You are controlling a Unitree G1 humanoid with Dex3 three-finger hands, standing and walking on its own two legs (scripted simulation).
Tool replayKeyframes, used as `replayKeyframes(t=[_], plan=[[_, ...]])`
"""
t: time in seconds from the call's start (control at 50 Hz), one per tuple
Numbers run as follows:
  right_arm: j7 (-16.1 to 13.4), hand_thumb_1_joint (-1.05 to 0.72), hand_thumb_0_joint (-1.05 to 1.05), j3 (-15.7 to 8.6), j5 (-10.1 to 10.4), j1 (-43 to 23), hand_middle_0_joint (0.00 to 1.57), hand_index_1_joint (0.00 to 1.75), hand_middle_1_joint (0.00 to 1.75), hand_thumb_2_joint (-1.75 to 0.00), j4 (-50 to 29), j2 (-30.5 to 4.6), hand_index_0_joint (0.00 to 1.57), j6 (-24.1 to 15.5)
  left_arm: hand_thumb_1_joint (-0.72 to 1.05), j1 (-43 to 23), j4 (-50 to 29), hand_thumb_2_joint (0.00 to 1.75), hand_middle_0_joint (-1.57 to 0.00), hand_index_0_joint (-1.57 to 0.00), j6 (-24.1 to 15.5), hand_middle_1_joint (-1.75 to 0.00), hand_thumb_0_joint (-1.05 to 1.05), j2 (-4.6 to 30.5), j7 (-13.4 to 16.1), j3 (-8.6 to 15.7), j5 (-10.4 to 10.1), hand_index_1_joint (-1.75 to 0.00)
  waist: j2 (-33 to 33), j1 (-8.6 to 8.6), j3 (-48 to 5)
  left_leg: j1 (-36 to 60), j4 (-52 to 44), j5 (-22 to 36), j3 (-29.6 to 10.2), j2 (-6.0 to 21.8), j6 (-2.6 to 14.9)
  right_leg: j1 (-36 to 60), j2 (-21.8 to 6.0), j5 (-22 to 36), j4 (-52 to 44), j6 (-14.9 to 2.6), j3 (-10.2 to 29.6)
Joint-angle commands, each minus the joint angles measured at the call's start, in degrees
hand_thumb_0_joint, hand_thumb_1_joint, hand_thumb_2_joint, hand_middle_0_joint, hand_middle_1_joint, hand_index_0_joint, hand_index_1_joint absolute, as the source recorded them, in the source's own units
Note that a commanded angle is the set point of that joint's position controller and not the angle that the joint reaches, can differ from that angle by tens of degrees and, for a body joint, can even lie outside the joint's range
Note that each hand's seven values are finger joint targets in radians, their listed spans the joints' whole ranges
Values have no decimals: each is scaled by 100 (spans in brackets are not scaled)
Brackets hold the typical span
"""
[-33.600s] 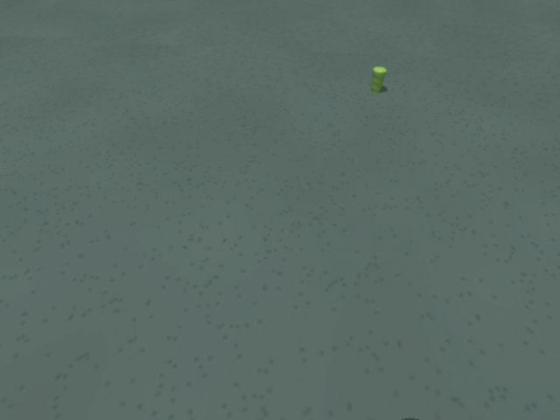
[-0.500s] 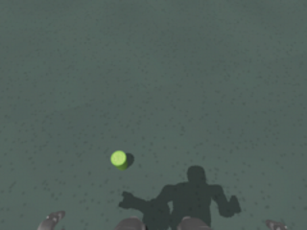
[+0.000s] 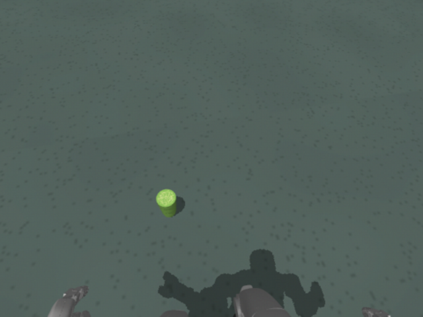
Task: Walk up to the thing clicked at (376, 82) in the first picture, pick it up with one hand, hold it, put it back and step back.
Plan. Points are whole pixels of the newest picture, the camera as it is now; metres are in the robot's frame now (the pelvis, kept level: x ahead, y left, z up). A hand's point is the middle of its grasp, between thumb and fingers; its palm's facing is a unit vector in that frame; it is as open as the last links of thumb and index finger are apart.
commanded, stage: step back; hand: left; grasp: from the side
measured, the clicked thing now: (167, 204) +0.63 +0.22 -0.68
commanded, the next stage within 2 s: none
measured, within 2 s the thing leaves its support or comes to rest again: neither
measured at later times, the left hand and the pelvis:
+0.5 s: hand out of the picture -0.07 +0.22 -0.13, palm faces -0.04 -0.91 -0.42, open 7.4 cm; pelvis -0.16 -0.05 +0.01, yaw -3 degrees
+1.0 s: hand out of the picture -0.27 +0.20 -0.15, palm faces -0.04 -0.91 -0.41, open 7.3 cm; pelvis -0.35 -0.07 -0.01, yaw -3 degrees
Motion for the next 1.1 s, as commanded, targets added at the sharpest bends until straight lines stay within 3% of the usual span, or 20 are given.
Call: replayKeyframes(t=[0.0,0.14,0.24,0.28,0.3,0.32,0.38,0.48,0.56,0.6,0.64,0.66,0.68,0.74,0.88,0.94,0.98,1.0,1.02,1.08], plan=[[-146,-90,0,-438,-33,-707,20,30,30,-90,-665,-1534,20,-182,90,517,-287,90,-20,-20,-182,-30,0,1115,46,397,-74,-30,1046,321,-864,-228,-1555,2232,-1061,1465,1058,-35,196,213,1912,-14,621],[-159,-90,0,-502,51,125,20,30,30,-90,-623,-1562,20,-128,90,465,-376,90,-20,-20,-280,-30,0,945,1,331,5,-30,1302,-173,-1408,1295,-934,2721,-953,1535,1337,111,-185,-131,-262,337,55],[-104,-90,0,-475,117,-296,20,30,30,-90,-767,-1642,20,87,90,1288,164,90,-20,-20,-375,-30,0,906,-1,350,51,-30,1331,184,-1680,260,-135,1981,-582,1138,735,1869,-296,1682,-3545,27,-607],[-95,-90,0,-320,196,-215,20,30,30,-90,-905,-1115,20,112,90,1246,33,90,-20,-20,-422,-30,0,1682,-21,557,159,-30,-760,211,-1362,-1753,1153,-772,-282,-171,58,2183,-1772,1840,-3571,-525,1870],[-225,-90,0,-419,172,-508,20,30,30,-90,-919,-1249,20,129,90,642,-232,90,-20,-20,-386,-30,0,2279,-13,626,182,-30,-1490,438,-1028,-1339,2542,-1811,-489,-394,-119,501,-2843,1757,-4010,-1565,2800],[-235,-90,0,-541,187,-425,20,30,30,-90,-823,-1507,20,128,90,208,-368,90,-20,-20,-408,-30,0,2148,25,612,107,-30,-1347,232,-565,-908,3198,-1666,-832,-111,-113,-501,-2994,1497,-4248,-1651,2930],[-170,-90,0,-367,272,166,20,30,30,-90,-449,-1285,20,100,90,-264,-437,90,-20,-20,-427,-30,0,1316,66,421,85,-30,-535,-223,-673,-1320,3295,-782,-741,-638,-88,694,-1584,3304,-3182,-837,548],[-207,-90,0,-264,197,68,20,30,30,-90,-547,-1133,20,-2,90,506,-399,90,-20,-20,-359,-30,0,1116,140,386,133,-30,-722,330,-1172,-1698,1908,-1129,-371,-457,-268,2488,-1667,4065,-2755,-1050,577],[-173,-90,0,-332,87,507,20,30,30,-90,-463,-1146,20,-62,90,273,-546,90,-20,-20,-288,-30,0,1263,173,364,31,-30,-924,146,-1614,-703,-369,-618,-26,25,-63,2621,-1975,4503,-2187,-993,721],[-153,-90,0,-439,55,839,20,30,30,-90,-259,-1243,20,-60,90,87,-615,90,-20,-20,-197,-30,0,1200,114,256,-28,-30,-481,-9,-1653,351,-1403,991,-150,83,78,1639,-1592,3455,-1799,-577,418],[-96,-90,0,-587,-64,263,20,30,30,-90,-472,-2037,20,-19,90,254,-639,90,-20,-20,-189,-30,0,890,131,178,-94,-30,1570,174,-1493,979,-1657,2391,-2425,1872,965,-342,-136,-314,-192,-71,-611],[-72,-90,0,-624,-59,299,20,30,30,-90,-563,-2329,20,-26,90,-113,-632,90,-20,-20,-181,-30,0,1108,214,289,-24,-30,1727,-231,-1440,-169,-1742,2324,-2918,2489,1678,224,-177,-1045,804,28,14],[-99,-90,0,-604,-66,112,20,30,30,-90,-568,-2151,20,-46,90,-172,-537,90,-20,-20,-178,-30,0,1239,210,321,-2,-30,1479,-174,-1140,-709,-1831,2100,-2833,2404,1710,460,-204,-862,1318,1,262],[-148,-90,0,-387,-56,-508,20,30,30,-90,-685,-1536,20,-61,90,342,-215,90,-20,-20,-151,-30,0,1096,111,301,-118,-30,1024,294,-966,-609,-1443,2555,-1116,1435,1149,262,100,49,2006,-25,383],[-50,-90,0,-446,-6,163,20,30,30,-90,-517,-1479,20,84,90,439,-84,90,-20,-20,-459,-30,0,955,87,184,-38,-30,1378,-221,-1621,1361,-921,1618,-994,1270,1137,554,-411,-70,-1772,218,-450],[14,-90,0,-473,25,-139,20,30,30,-90,-523,-1621,20,236,90,1218,464,90,-20,-20,-578,-30,0,917,112,190,48,-30,1276,140,-1702,483,-456,613,-683,1080,793,1881,-263,1210,-3880,-12,-825],[30,-90,0,-286,76,-58,20,30,30,-90,-646,-1024,20,193,90,1108,412,90,-20,-20,-639,-30,0,1637,103,421,203,-30,-615,164,-1263,-1938,931,-1005,-256,-66,121,2458,-1686,301,-3922,-532,1895],[-52,-90,0,-358,34,-514,20,30,30,-90,-685,-1203,20,202,90,556,194,90,-20,-20,-611,-30,0,2180,118,516,196,-30,-874,451,-906,-1407,1700,-1457,-792,-61,-126,604,-2928,-492,-4303,-1426,2903],[-52,-90,0,-511,44,-459,20,30,30,-90,-596,-1545,20,208,90,-6,73,90,-20,-20,-638,-30,0,2192,140,529,154,-30,-890,224,-367,-986,2500,-1184,-1073,237,-147,-439,-3157,-1053,-4555,-1591,3112],[10,-90,0,-395,160,120,20,30,30,-90,-155,-1249,20,125,90,-307,129,90,-20,-20,-698,-30,0,1351,125,338,100,-30,-110,-168,-357,-1168,2454,-285,-839,-363,-168,577,-1686,1188,-3695,-794,660]])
